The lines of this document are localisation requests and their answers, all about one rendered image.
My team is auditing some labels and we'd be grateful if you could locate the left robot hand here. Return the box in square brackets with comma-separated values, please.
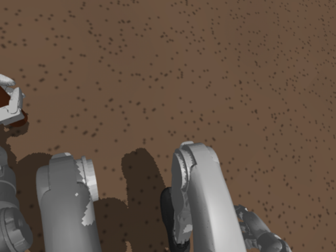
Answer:
[0, 74, 26, 125]

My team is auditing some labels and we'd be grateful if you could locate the right robot foot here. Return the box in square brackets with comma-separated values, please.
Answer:
[160, 187, 190, 252]

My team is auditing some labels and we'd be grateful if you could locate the right robot arm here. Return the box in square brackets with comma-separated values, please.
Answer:
[257, 232, 292, 252]

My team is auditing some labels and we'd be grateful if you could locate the can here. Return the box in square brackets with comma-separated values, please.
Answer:
[0, 86, 28, 127]

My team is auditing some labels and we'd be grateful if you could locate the left robot arm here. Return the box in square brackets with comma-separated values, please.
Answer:
[0, 146, 33, 252]

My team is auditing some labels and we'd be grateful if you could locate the right robot hand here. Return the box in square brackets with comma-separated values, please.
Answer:
[234, 204, 271, 249]

